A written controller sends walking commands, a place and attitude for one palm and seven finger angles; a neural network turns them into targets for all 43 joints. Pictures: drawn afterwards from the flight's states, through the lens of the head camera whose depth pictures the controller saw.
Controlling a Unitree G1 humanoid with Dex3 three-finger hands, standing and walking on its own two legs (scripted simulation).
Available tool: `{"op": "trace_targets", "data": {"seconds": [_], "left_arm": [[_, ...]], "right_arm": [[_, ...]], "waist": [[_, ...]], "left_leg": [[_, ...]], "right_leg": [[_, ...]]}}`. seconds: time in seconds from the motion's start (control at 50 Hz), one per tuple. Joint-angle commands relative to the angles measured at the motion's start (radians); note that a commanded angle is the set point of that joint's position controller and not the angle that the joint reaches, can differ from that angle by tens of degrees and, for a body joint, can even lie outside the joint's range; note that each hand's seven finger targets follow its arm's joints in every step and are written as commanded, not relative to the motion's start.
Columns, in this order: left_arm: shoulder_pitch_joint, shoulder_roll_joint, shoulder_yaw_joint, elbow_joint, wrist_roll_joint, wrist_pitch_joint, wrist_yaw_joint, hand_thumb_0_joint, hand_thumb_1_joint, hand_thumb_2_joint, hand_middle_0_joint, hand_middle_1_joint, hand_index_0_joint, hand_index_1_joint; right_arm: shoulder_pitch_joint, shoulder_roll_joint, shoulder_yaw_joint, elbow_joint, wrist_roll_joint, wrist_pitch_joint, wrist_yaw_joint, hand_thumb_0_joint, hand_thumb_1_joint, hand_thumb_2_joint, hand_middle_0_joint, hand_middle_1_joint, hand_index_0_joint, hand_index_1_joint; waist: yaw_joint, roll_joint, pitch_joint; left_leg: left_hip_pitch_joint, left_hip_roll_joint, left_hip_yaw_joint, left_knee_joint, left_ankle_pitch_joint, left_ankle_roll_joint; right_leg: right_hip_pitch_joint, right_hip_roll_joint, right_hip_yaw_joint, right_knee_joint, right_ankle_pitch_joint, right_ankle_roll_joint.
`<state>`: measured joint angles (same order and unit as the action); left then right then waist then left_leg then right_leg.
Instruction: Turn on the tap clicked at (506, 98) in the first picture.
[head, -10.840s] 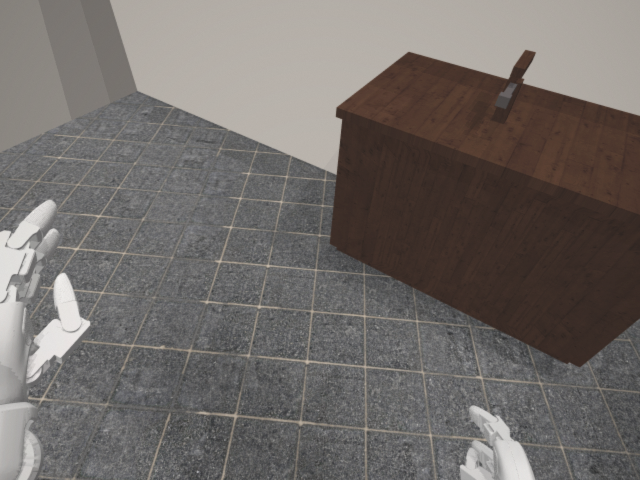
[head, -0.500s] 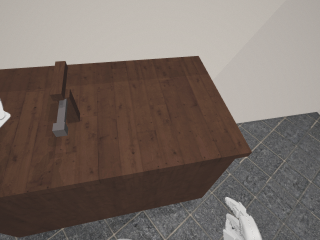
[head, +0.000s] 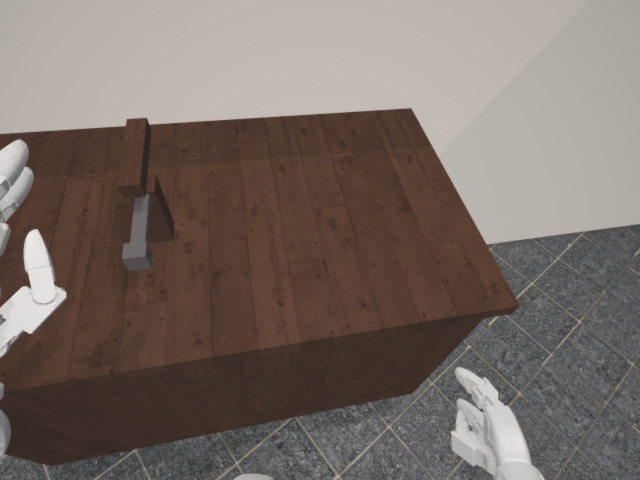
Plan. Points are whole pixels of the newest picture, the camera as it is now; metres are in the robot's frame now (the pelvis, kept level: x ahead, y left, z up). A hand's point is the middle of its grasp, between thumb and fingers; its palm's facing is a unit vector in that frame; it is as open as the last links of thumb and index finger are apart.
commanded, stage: come to a stop and stand still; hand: left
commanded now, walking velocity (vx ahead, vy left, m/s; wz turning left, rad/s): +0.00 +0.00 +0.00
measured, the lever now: (137, 256) +0.35 +0.28 +0.04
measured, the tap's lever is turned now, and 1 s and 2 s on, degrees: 0 0 0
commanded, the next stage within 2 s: look again from close up in 0.08 s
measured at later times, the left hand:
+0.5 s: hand (77, 326) +0.20 +0.23 +0.16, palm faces +0.34 -0.86 -0.39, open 7.4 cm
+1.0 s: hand (64, 292) +0.23 +0.26 +0.16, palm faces +0.40 -0.84 -0.38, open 7.4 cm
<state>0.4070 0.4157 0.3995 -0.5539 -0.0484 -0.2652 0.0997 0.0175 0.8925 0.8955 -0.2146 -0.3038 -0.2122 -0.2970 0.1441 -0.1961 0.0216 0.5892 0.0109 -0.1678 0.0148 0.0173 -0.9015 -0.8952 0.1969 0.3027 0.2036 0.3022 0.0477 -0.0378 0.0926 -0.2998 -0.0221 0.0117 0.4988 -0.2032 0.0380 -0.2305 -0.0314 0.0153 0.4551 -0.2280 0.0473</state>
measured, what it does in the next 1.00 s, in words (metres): stands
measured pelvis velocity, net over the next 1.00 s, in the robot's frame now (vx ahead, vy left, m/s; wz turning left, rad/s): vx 0.01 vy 0.00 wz -0.01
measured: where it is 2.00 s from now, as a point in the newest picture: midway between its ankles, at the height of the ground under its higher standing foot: outside the picture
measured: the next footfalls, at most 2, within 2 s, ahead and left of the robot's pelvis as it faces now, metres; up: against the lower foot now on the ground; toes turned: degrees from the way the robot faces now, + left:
none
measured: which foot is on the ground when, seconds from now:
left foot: down 0.00-1.00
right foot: down 0.00-1.00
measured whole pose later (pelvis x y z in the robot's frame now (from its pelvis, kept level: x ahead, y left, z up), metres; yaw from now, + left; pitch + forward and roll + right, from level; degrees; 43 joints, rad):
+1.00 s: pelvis +0.01 +0.00 +0.00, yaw -1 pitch +0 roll -1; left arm 0.36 0.40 0.39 -0.40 -0.04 -0.29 0.08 0.02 0.89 0.90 -0.22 -0.30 -0.22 -0.30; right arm 0.23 -0.16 0.03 0.63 0.01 -0.21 -0.02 0.02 -0.90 -0.90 0.20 0.30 0.20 0.30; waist 0.06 -0.06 0.08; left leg -0.28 -0.01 0.03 0.48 -0.21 0.04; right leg -0.21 -0.02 0.03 0.43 -0.22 0.04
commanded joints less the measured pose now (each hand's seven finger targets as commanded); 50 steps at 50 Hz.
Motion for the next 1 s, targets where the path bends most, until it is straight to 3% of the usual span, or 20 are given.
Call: {"op": "trace_targets", "data": {"seconds": [0.0,0.04,0.06,0.14,0.16,0.24,0.26,0.34,0.46,0.54,0.56,0.58,0.6,0.62,0.64,0.7,0.8,0.84,0.94,0.98], "left_arm": [[-0.054,0.108,0.073,-0.045,-0.010,-0.015,-0.001,0.000,0.900,0.900,-0.200,-0.300,-0.200,-0.300],[-0.079,0.136,0.087,-0.054,-0.005,-0.005,0.000,0.000,0.900,0.900,-0.200,-0.300,-0.200,-0.300],[-0.082,0.082,0.035,-0.061,-0.004,-0.009,-0.007,0.000,0.900,0.900,-0.200,-0.300,-0.200,-0.300],[-0.128,0.155,0.074,-0.151,0.006,-0.006,0.004,0.000,0.900,0.900,-0.200,-0.300,-0.200,-0.300],[-0.117,0.100,0.030,-0.150,0.003,-0.012,0.000,0.000,0.900,0.900,-0.200,-0.300,-0.200,-0.300],[-0.078,0.168,0.095,-0.154,0.006,-0.008,0.013,0.000,0.900,0.900,-0.200,-0.300,-0.200,-0.300],[-0.068,0.109,0.049,-0.148,0.003,-0.013,0.008,0.000,0.900,0.900,-0.200,-0.300,-0.200,-0.300],[-0.033,0.139,0.085,-0.103,0.003,-0.011,0.010,0.000,0.900,0.900,-0.200,-0.300,-0.200,-0.300],[-0.035,0.089,0.034,-0.064,0.002,-0.014,-0.001,0.000,0.900,0.900,-0.200,-0.300,-0.200,-0.300],[-0.057,0.133,0.060,-0.111,0.008,-0.015,0.004,0.000,0.900,0.900,-0.200,-0.300,-0.200,-0.300],[-1.023,0.938,0.642,-0.333,0.145,-0.118,0.000,0.000,0.900,0.900,-0.200,-0.300,-0.200,-0.300],[-0.447,0.278,0.209,0.211,0.038,-0.080,-0.038,0.000,0.900,0.900,-0.200,-0.300,-0.200,-0.300],[-0.172,0.217,0.164,0.152,0.003,-0.073,-0.030,0.000,0.900,0.900,-0.200,-0.300,-0.200,-0.300],[-0.142,0.128,0.079,0.118,-0.004,-0.061,-0.036,0.000,0.900,0.900,-0.200,-0.300,-0.200,-0.300],[-0.109,0.054,0.007,0.060,-0.017,-0.074,-0.044,0.000,0.900,0.900,-0.200,-0.300,-0.200,-0.300],[-0.060,0.084,-0.002,-0.058,-0.001,-0.089,-0.026,0.000,0.900,0.900,-0.200,-0.300,-0.200,-0.300],[-0.072,0.172,0.104,-0.050,-0.003,-0.097,0.003,0.000,0.900,0.900,-0.200,-0.300,-0.200,-0.300],[-0.145,0.222,0.150,-0.084,-0.003,-0.101,0.007,0.000,0.900,0.900,-0.200,-0.300,-0.200,-0.300],[-0.207,0.145,0.076,-0.102,0.000,-0.101,0.004,0.000,0.900,0.900,-0.200,-0.300,-0.200,-0.300],[-0.190,0.116,0.042,-0.125,0.002,-0.098,0.005,0.000,0.900,0.900,-0.200,-0.300,-0.200,-0.300]], "right_arm": [[-0.017,-0.154,-0.056,-0.149,0.005,-0.026,-0.035,0.000,-0.900,-0.900,0.200,0.300,0.200,0.300],[-0.035,-0.150,-0.048,-0.159,0.010,-0.022,-0.041,0.000,-0.900,-0.900,0.200,0.300,0.200,0.300],[-0.036,-0.140,-0.039,-0.166,0.002,-0.019,-0.042,0.000,-0.900,-0.900,0.200,0.300,0.200,0.300],[-0.059,-0.140,-0.033,-0.185,0.004,-0.030,-0.049,0.000,-0.900,-0.900,0.200,0.300,0.200,0.300],[-0.057,-0.133,-0.026,-0.187,-0.003,-0.030,-0.050,0.000,-0.900,-0.900,0.200,0.300,0.200,0.300],[-0.052,-0.140,-0.031,-0.183,0.001,-0.040,-0.054,0.000,-0.900,-0.900,0.200,0.300,0.200,0.300],[-0.047,-0.131,-0.026,-0.184,-0.003,-0.037,-0.053,0.000,-0.900,-0.900,0.200,0.300,0.200,0.300],[-0.034,-0.144,-0.038,-0.174,0.005,-0.039,-0.057,0.000,-0.900,-0.900,0.200,0.300,0.200,0.300],[-0.023,-0.144,-0.039,-0.170,0.004,-0.037,-0.058,0.000,-0.900,-0.900,0.200,0.300,0.200,0.300],[-0.034,-0.149,-0.044,-0.170,0.009,-0.046,-0.060,0.000,-0.900,-0.900,0.200,0.300,0.200,0.300],[0.057,-0.156,-0.049,-0.132,-0.056,-0.069,-0.055,0.000,-0.900,-0.900,0.200,0.300,0.200,0.300],[0.001,-0.044,-0.015,-0.081,-0.014,-0.058,-0.060,0.000,-0.900,-0.900,0.200,0.300,0.200,0.300],[0.004,-0.110,-0.064,-0.135,-0.004,-0.072,-0.058,0.000,-0.900,-0.900,0.200,0.300,0.200,0.300],[0.025,-0.129,-0.074,-0.153,0.002,-0.079,-0.050,0.000,-0.900,-0.900,0.200,0.300,0.200,0.300],[0.001,-0.119,-0.076,-0.149,0.018,-0.087,-0.036,0.000,-0.900,-0.900,0.200,0.300,0.200,0.300],[-0.005,-0.134,-0.065,-0.153,0.016,-0.092,-0.017,0.000,-0.900,-0.900,0.200,0.300,0.200,0.300],[0.010,-0.121,-0.061,-0.153,0.014,-0.096,-0.033,0.000,-0.900,-0.900,0.200,0.300,0.200,0.300],[-0.008,-0.121,-0.057,-0.142,0.011,-0.094,-0.043,0.000,-0.900,-0.900,0.200,0.300,0.200,0.300],[-0.022,-0.108,-0.053,-0.124,0.008,-0.111,-0.048,0.000,-0.900,-0.900,0.200,0.300,0.200,0.300],[-0.009,-0.115,-0.059,-0.119,0.003,-0.114,-0.044,0.000,-0.900,-0.900,0.200,0.300,0.200,0.300]], "waist": [[-0.040,0.035,-0.173],[-0.039,0.073,-0.169],[-0.038,0.082,-0.169],[-0.032,0.114,-0.185],[-0.031,0.110,-0.175],[-0.030,0.129,-0.183],[-0.031,0.118,-0.177],[-0.035,0.120,-0.163],[-0.037,0.060,-0.144],[-0.036,0.114,-0.162],[0.005,-0.059,-0.053],[-0.037,-0.053,-0.222],[0.014,0.026,-0.147],[-0.007,0.102,-0.181],[-0.008,0.249,-0.199],[0.005,0.240,-0.158],[-0.002,-0.068,-0.126],[-0.013,-0.016,-0.119],[-0.015,0.136,-0.199],[-0.015,0.144,-0.242]], "left_leg": [[0.104,0.127,-0.079,-0.125,0.023,-0.027],[0.112,0.127,-0.083,-0.156,-0.029,-0.027],[0.097,0.127,-0.082,-0.160,-0.068,-0.021],[0.098,0.122,-0.086,-0.181,-0.137,-0.014],[0.075,0.120,-0.084,-0.182,-0.152,-0.010],[0.083,0.115,-0.086,-0.174,-0.139,-0.015],[0.073,0.114,-0.083,-0.175,-0.155,-0.013],[0.085,0.117,-0.088,-0.172,-0.148,-0.016],[0.079,0.122,-0.090,-0.177,-0.169,-0.009],[0.102,0.121,-0.083,-0.173,-0.133,-0.006],[-0.076,0.117,-0.001,-0.023,-0.069,-0.002],[0.107,0.046,-0.026,-0.043,-0.013,-0.004],[0.118,0.056,-0.008,-0.059,-0.055,-0.027],[0.135,0.050,-0.005,-0.090,-0.105,-0.024],[0.152,0.071,-0.004,-0.124,-0.130,-0.012],[-0.088,0.126,-0.087,-0.264,-0.350,0.008],[-0.046,0.090,-0.077,-0.181,-0.276,0.000],[0.019,0.075,-0.061,-0.160,-0.202,-0.010],[0.120,0.081,-0.046,-0.133,0.003,-0.011],[0.153,0.084,-0.048,-0.113,0.119,-0.015]], "right_leg": [[0.008,-0.035,0.019,-0.087,0.141,-0.056],[0.003,-0.035,0.034,-0.093,0.098,-0.059],[0.008,-0.030,0.021,-0.103,0.077,-0.056],[0.027,-0.032,0.043,-0.116,0.024,-0.062],[0.034,-0.029,0.028,-0.122,0.024,-0.060],[0.036,-0.035,0.044,-0.132,0.014,-0.066],[0.034,-0.032,0.035,-0.136,0.009,-0.065],[0.010,-0.033,0.046,-0.147,-0.010,-0.067],[-0.009,-0.026,0.038,-0.154,-0.030,-0.060],[-0.001,-0.033,0.055,-0.145,-0.004,-0.064],[-0.071,-0.058,0.089,-0.178,0.052,-0.067],[-0.089,-0.071,0.103,-0.138,-0.044,-0.096],[-0.076,-0.043,0.165,-0.204,-0.075,-0.094],[-0.043,-0.046,0.162,-0.169,-0.124,-0.098],[-0.035,-0.035,0.120,-0.118,-0.102,-0.093],[0.123,0.018,0.033,0.014,-0.079,-0.059],[0.041,0.009,0.058,-0.094,-0.100,-0.048],[-0.009,0.000,0.070,-0.121,-0.068,-0.053],[0.050,-0.006,0.054,-0.075,0.126,-0.059],[0.079,-0.006,0.043,-0.063,0.192,-0.058]]}}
